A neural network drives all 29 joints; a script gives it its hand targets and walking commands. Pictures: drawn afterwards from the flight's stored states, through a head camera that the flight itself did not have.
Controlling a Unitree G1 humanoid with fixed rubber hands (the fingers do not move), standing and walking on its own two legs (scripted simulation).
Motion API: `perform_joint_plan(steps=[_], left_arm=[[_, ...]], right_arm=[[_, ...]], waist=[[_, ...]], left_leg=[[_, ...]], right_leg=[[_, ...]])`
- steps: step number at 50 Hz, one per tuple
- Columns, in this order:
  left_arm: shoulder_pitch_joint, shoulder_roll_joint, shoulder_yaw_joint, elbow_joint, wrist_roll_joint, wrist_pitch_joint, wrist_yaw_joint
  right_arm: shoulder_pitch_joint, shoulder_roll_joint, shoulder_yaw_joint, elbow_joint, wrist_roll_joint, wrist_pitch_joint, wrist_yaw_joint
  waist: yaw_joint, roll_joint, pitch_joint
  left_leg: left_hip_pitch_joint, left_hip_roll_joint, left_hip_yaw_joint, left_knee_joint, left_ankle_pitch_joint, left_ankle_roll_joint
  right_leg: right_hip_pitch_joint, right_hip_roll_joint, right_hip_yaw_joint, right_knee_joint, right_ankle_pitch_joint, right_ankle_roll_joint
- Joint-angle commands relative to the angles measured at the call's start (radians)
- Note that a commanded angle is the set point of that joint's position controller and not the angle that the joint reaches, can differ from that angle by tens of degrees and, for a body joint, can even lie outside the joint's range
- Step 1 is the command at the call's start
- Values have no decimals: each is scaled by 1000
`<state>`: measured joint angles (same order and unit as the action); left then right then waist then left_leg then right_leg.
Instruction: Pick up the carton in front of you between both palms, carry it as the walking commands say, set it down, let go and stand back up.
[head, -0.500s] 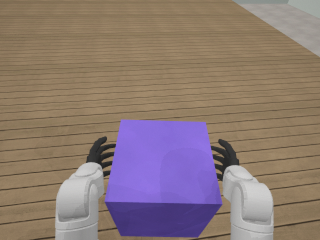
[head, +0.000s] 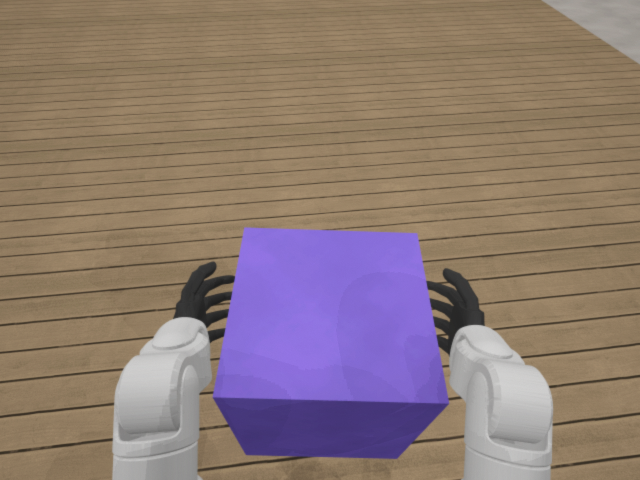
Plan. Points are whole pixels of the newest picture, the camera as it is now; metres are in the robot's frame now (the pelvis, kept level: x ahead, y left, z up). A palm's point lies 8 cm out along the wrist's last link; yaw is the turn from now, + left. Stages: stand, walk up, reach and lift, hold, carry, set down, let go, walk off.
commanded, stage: carry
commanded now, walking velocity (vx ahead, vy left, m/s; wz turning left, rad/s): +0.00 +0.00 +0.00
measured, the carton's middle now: (326, 351) +0.29 +0.00 +0.01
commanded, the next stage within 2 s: none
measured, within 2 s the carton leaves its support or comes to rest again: neither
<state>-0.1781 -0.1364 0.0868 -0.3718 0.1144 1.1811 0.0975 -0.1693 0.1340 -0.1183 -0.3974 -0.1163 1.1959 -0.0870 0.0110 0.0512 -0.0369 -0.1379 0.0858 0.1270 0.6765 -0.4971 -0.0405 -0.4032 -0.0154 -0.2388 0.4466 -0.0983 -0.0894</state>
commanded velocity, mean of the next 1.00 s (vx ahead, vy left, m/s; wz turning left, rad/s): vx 0.00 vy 0.00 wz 0.00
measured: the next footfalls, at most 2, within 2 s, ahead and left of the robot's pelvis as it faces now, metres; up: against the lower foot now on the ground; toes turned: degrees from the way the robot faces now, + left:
left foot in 0.10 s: +0.03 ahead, +0.12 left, +0.00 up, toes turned +8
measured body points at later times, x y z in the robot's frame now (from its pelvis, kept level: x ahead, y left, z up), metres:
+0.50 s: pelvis +0.11 +0.02 +0.01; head +0.10 +0.02 +0.46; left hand +0.39 +0.18 +0.09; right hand +0.39 -0.13 +0.09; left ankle -0.01 +0.12 -0.72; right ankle +0.09 -0.09 -0.72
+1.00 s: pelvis +0.09 +0.03 +0.00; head +0.08 +0.03 +0.45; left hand +0.36 +0.18 +0.05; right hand +0.37 -0.12 +0.05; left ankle -0.01 +0.12 -0.73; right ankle +0.09 -0.09 -0.73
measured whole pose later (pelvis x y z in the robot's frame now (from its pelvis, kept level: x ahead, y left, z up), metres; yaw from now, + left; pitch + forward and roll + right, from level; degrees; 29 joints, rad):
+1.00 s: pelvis +0.09 +0.03 +0.00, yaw +1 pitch +3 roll -1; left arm -0.12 -0.13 0.09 -0.14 0.17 1.03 0.06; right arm -0.13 0.13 -0.09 -0.14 -0.17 1.03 -0.06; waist 0.00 0.01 -0.10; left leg -0.14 0.07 0.18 0.51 -0.42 -0.01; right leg -0.31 -0.07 -0.19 0.56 -0.29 0.00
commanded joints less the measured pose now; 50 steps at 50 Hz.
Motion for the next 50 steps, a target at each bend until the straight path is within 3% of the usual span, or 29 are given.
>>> perform_joint_plan(steps=[1,3,5,7,9,13,19,28,36,41,46,50], left_arm=[[-328,-878,-664,-4,-396,31,-272],[-375,-919,-667,-13,-407,29,-277],[-405,-938,-674,-27,-417,23,-280],[-435,-936,-682,-47,-418,21,-282],[-430,-928,-679,-17,-414,30,-280],[-396,-907,-673,40,-394,41,-275],[-471,-936,-692,8,-420,32,-275],[-439,-924,-694,-2,-418,33,-273],[-414,-935,-708,59,-386,-3,-280],[-400,-938,-695,122,-349,-67,-286],[-394,-919,-676,150,-316,-148,-287],[-397,-882,-657,163,-288,-213,-285]], right_arm=[[-389,852,734,-37,401,33,255],[-439,900,743,-28,410,24,258],[-459,931,750,-39,415,15,257],[-476,938,750,-47,417,14,255],[-474,920,739,-19,410,25,256],[-413,904,716,60,398,32,264],[-468,934,713,46,411,16,267],[-441,922,715,25,406,15,258],[-420,930,732,79,388,-19,272],[-414,928,723,139,355,-82,283],[-410,913,709,167,326,-159,283],[-407,882,684,192,289,-227,276]], waist=[[-3,-194,-422],[-4,-212,-395],[-10,-176,-413],[-11,-115,-400],[-7,-59,-358],[-9,-37,-358],[-10,-13,-350],[-12,-48,-358],[-13,-19,-324],[-14,-31,-319],[-15,-26,-327],[-15,-30,-306]], left_leg=[[-215,1,-93,-29,-121,14],[-127,-11,-58,-202,-11,16],[-24,-4,-25,-315,238,3],[4,61,-52,-321,374,-8],[2,99,-59,-242,553,1],[1,82,-44,-183,770,2],[50,78,-30,-170,919,3],[59,59,-7,-187,866,-3],[90,77,-2,-199,931,3],[73,84,-1,-201,859,11],[69,99,-4,-190,811,28],[17,92,0,-200,657,36]], right_leg=[[598,-338,341,-91,716,-81],[509,-278,269,-106,544,-22],[445,-231,191,-91,389,12],[403,-192,133,-55,296,43],[359,-172,135,-2,379,55],[338,-166,135,104,598,56],[266,-135,118,131,508,74],[313,-132,118,111,575,70],[277,-122,103,87,456,83],[288,-141,119,93,465,76],[258,-149,125,117,352,69],[258,-154,132,97,299,67]])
